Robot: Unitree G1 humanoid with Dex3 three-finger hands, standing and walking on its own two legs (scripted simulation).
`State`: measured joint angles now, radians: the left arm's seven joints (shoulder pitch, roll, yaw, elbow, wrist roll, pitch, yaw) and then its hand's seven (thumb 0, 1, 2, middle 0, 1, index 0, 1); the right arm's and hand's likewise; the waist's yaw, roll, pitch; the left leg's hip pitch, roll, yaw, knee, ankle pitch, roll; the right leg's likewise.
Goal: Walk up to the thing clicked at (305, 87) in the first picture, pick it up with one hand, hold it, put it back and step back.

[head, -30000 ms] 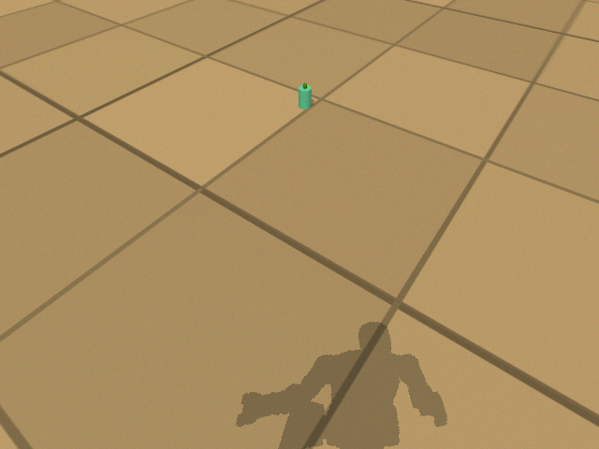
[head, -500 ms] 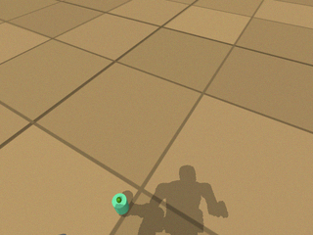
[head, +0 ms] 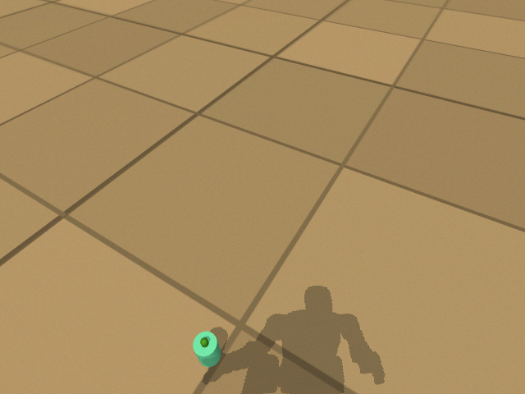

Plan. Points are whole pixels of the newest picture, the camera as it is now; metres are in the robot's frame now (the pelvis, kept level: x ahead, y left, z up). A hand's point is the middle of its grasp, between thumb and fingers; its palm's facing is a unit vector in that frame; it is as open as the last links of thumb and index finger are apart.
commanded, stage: stand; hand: left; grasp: from the side
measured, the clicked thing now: (206, 348) +0.41 +0.22 -0.70
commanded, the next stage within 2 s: step back in 1.36 s
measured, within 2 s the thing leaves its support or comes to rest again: neither
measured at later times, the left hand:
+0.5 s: hand out of the picture +0.06 +0.25 -0.16, palm faces -0.02 -0.94 -0.34, open 7.4 cm
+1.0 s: hand out of the picture +0.08 +0.25 -0.15, palm faces -0.03 -0.94 -0.34, open 7.4 cm
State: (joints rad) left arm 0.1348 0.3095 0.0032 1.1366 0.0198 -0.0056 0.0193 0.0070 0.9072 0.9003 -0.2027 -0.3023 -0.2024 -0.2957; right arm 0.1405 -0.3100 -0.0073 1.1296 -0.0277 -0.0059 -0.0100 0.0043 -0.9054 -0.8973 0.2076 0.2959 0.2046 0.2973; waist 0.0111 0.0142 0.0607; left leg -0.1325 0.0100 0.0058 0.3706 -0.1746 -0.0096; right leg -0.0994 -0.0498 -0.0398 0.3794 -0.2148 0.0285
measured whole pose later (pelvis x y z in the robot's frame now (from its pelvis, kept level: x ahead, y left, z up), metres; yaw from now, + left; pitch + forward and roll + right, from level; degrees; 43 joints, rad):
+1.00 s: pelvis +0.01 +0.00 +0.00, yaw -1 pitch -2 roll +0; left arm 0.11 0.33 0.00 1.16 0.01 -0.01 0.01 0.01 0.91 0.90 -0.20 -0.30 -0.20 -0.30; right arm 0.11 -0.34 0.00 1.16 -0.02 -0.01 0.00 0.00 -0.91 -0.90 0.21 0.30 0.20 0.30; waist 0.00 0.01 0.05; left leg -0.12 0.01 0.02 0.32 -0.16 -0.01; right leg -0.09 -0.04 -0.03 0.33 -0.20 0.03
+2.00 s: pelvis -0.11 +0.02 -0.03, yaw -5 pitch -2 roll +0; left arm 0.14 0.39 0.07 0.90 0.01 0.05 0.00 0.01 0.91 0.90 -0.20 -0.30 -0.20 -0.30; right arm 0.11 -0.37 -0.04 0.85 -0.04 0.03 0.00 0.00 -0.90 -0.90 0.21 0.30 0.21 0.30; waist -0.01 0.00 0.18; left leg -0.45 0.04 0.05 0.65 -0.17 0.02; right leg -0.28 0.03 0.06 0.80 -0.49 0.00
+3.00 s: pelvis -0.41 +0.00 -0.02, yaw -3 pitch -2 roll +2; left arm 0.21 0.35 0.07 0.83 0.04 0.05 0.01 0.01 0.90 0.90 -0.21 -0.30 -0.21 -0.30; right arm 0.22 -0.42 -0.05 0.87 -0.01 0.06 -0.02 0.00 -0.91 -0.90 0.21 0.30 0.20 0.30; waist 0.01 0.03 0.15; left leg -0.45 -0.11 -0.11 1.08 -0.48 -0.02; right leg -0.31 -0.04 0.01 0.65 -0.31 -0.01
